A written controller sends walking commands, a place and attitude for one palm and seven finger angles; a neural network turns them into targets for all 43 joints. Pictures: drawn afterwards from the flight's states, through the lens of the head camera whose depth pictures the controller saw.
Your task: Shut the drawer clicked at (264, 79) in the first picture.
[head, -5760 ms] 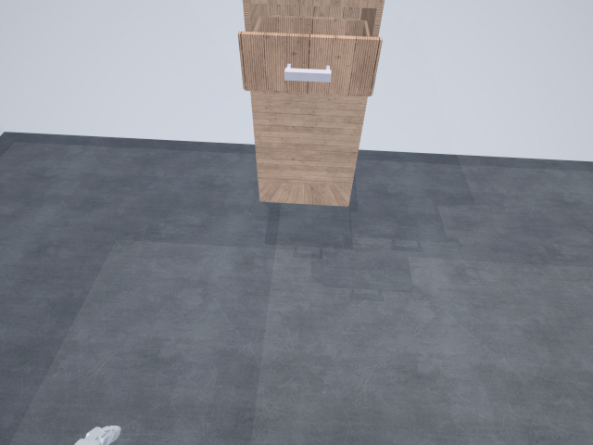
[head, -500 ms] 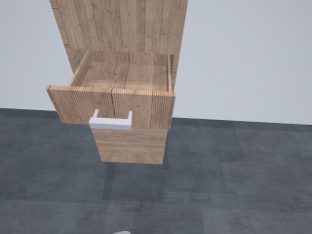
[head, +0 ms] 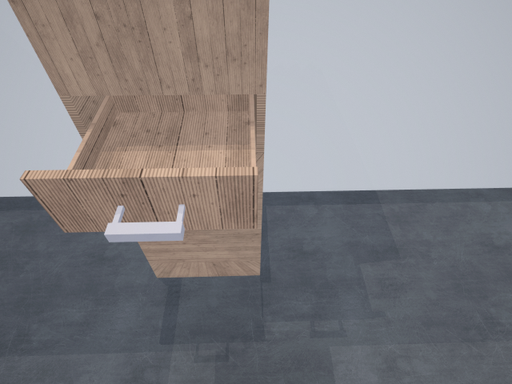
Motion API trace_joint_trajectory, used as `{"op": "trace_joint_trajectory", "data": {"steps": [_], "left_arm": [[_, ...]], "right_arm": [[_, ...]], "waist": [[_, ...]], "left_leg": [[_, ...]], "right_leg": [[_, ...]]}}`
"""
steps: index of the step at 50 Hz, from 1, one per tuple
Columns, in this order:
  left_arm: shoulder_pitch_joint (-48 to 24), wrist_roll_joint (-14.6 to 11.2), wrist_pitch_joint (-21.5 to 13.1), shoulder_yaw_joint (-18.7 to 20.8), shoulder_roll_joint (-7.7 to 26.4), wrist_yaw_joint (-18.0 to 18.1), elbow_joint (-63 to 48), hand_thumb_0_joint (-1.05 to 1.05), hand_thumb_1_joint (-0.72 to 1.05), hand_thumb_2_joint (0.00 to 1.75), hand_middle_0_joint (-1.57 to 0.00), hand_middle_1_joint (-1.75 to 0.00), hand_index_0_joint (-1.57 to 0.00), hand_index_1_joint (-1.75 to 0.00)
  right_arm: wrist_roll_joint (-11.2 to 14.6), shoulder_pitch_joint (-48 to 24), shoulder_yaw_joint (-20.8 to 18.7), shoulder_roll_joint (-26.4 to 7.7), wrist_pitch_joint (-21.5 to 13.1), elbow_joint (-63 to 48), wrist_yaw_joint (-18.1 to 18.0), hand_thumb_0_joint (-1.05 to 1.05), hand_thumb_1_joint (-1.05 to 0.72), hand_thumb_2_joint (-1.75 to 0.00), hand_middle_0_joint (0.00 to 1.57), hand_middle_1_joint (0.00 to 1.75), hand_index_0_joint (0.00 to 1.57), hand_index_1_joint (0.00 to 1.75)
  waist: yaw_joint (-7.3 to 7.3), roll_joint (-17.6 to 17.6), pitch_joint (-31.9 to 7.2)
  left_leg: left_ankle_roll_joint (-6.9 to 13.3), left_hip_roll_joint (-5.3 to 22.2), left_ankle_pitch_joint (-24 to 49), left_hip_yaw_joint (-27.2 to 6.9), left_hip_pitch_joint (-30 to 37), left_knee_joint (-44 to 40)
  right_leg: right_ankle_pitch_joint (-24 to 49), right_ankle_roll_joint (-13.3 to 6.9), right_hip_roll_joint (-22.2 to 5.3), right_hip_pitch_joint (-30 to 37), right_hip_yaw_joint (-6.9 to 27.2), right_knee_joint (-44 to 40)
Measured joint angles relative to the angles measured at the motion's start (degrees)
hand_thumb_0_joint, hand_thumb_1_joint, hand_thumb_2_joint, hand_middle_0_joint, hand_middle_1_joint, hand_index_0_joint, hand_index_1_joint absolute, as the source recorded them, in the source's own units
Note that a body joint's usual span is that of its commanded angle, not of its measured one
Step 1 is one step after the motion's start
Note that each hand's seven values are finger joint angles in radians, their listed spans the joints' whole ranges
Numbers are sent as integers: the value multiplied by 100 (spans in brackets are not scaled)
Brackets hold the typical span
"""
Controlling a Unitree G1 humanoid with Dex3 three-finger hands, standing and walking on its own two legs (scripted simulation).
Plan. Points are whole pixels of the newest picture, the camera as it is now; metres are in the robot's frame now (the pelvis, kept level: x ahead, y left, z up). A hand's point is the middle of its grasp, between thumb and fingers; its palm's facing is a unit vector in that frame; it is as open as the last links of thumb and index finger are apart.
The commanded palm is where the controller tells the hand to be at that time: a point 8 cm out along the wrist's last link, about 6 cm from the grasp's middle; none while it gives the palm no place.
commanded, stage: come to a stop and stand still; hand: left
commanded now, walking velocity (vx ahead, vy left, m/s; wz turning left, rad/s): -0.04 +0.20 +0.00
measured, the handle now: (148, 221) +0.37 +0.22 +0.02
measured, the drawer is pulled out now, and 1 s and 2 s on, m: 0.24 0.24 0.24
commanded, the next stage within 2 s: look again from close up in 0.72 s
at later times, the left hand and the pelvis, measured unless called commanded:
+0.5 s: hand out of the picture -0.06 +0.21 -0.17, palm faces +0.11 -0.97 -0.20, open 7.4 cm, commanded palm none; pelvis -0.07 +0.03 +0.01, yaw +1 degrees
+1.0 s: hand out of the picture -0.01 +0.19 -0.18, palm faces -0.02 -0.97 -0.23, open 7.2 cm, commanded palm none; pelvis -0.05 +0.01 -0.01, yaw +0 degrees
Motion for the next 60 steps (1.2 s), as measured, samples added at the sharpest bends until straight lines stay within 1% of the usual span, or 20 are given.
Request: {"op": "trace_joint_trajectory", "data": {"steps": [2,5,8,11,16,19,22,24,26,29,32,37,41,42,44,47,49,52,55,60], "left_arm": [[-43,18,-63,-29,-91,6,24,0,92,90,-20,-30,-20,-30],[-68,18,-84,-86,-207,-9,-14,0,91,90,-20,-30,-20,-30],[-89,5,-78,-65,-265,22,-70,0,91,90,-20,-30,-20,-30],[-78,7,-80,-31,-268,29,-145,0,91,90,-21,-30,-20,-30],[41,57,-63,25,-203,-1,-211,0,91,90,-21,-30,-20,-30],[155,90,-42,49,-133,-40,-168,0,91,90,-21,-30,-20,-30],[310,65,16,72,-57,-67,-33,0,91,90,-21,-30,-20,-30],[402,14,85,78,-21,-87,72,0,91,90,-21,-30,-20,-30],[490,1,169,120,58,-111,173,0,91,90,-20,-30,-20,-30],[560,51,170,169,129,-185,260,0,91,90,-20,-30,-20,-30],[593,57,84,186,167,-231,275,0,91,90,-20,-30,-20,-30],[545,42,124,155,145,-220,326,0,91,90,-20,-30,-20,-30],[314,-8,135,82,44,-200,310,0,91,90,-20,-30,-20,-30],[226,-17,66,22,0,-165,328,0,91,90,-20,-30,-20,-30],[168,12,-155,-43,-11,-140,217,0,91,90,-20,-30,-20,-30],[57,33,-297,-123,-178,-29,211,0,93,90,-20,-30,-20,-30],[46,24,-299,-159,-244,23,231,0,93,90,-20,-30,-20,-30],[79,-39,-190,-145,-166,85,355,1,94,90,-20,-30,-20,-30],[84,-61,-154,-178,-171,64,358,1,94,90,-20,-30,-20,-30],[154,-54,-238,-235,-200,13,287,0,94,90,-20,-30,-20,-30]], "right_arm": [[38,-37,-50,-102,68,-8,30,0,-93,-90,20,30,20,30],[35,-35,-110,-215,220,-52,37,0,-92,-90,20,30,20,30],[20,-33,-147,-295,294,-63,84,0,-92,-90,20,30,20,30],[-8,-9,-169,-366,333,-98,149,0,-92,-90,20,30,20,30],[-38,23,-166,-438,317,-164,218,0,-92,-90,20,30,20,30],[-26,47,-143,-439,243,-202,226,0,-92,-90,19,30,20,30],[-11,145,-91,-412,75,-238,200,0,-92,-90,19,30,20,30],[-36,257,-68,-378,-42,-235,145,0,-91,-90,19,30,20,30],[-75,391,-2,-224,-41,-211,96,0,-92,-90,19,30,20,30],[-77,684,116,-28,-88,-88,56,0,-91,-90,19,30,20,30],[-58,889,196,151,-141,55,25,0,-91,-90,20,30,20,30],[-59,1069,248,358,-235,177,-54,0,-91,-90,20,30,20,30],[-86,1076,237,397,-234,266,-83,0,-91,-90,20,30,20,30],[-72,1069,227,363,-235,282,-54,0,-91,-90,20,30,20,30],[-37,1046,227,286,-202,221,23,0,-91,-90,20,30,20,30],[-3,807,165,33,-127,79,37,0,-91,-90,20,30,20,30],[-12,610,125,-80,-84,23,45,0,-91,-90,20,30,20,30],[-2,476,179,-30,-155,-45,65,0,-91,-90,20,30,20,30],[-28,392,239,-41,-185,-93,18,0,-92,-90,20,30,20,30],[-12,212,223,-237,-113,-79,5,2,-95,-90,20,30,20,30]], "waist": [[-40,244,54],[-91,402,45],[-50,427,11],[16,410,-56],[153,253,-180],[249,109,-260],[268,23,-384],[183,71,-479],[84,-59,-513],[-8,-108,-586],[2,-184,-555],[-78,-258,-403],[-194,-160,-207],[-214,-79,-175],[-177,-43,-93],[-239,383,64],[-261,508,91],[-270,268,-143],[-157,305,-349],[-51,405,-367]], "left_leg": [[-57,63,-483,-158,-194,401],[-107,-137,-1349,-477,-580,1527],[-171,-243,-1214,-644,-860,2609],[-227,-216,-890,-744,-934,3041],[-241,-66,-899,-738,-595,2316],[-185,-55,-1166,-634,-198,1374],[-85,-107,-873,-486,380,120],[10,-82,-574,-544,610,-506],[53,-112,-328,-530,621,-508],[58,-81,-129,-604,747,-841],[63,-114,32,-602,857,-1143],[53,-153,32,-510,884,-1224],[-22,-84,-96,-486,825,-1048],[-58,-40,-204,-503,690,-815],[-88,-30,-626,-482,234,142],[-60,149,-1191,-718,-292,1160],[-54,124,-1017,-752,-232,1129],[-75,-13,-945,-648,110,790],[-81,-31,-803,-646,337,467],[-107,-84,-545,-651,529,61]], "right_leg": [[-139,-174,122,-45,-43,24],[2,-258,91,-67,-111,-71],[201,-281,39,-59,-129,-283],[371,-272,-6,-97,-154,-452],[643,-229,-90,-193,-140,-695],[831,-185,-125,-241,-87,-876],[896,-81,-85,-328,-35,-920],[280,-5,21,-564,-41,-487],[-404,-10,83,-828,94,347],[-336,-15,234,-1155,209,1502],[-39,47,250,-1334,274,2201],[-124,126,164,-1343,255,2386],[-465,107,92,-997,107,1484],[-322,-14,82,-887,60,1175],[729,-126,-8,-527,82,292],[-279,-83,225,-356,-85,326],[-398,-39,284,-268,-83,418],[-443,-14,159,-118,25,445],[-344,-17,152,83,16,196],[-188,-64,112,214,4,-48]]}}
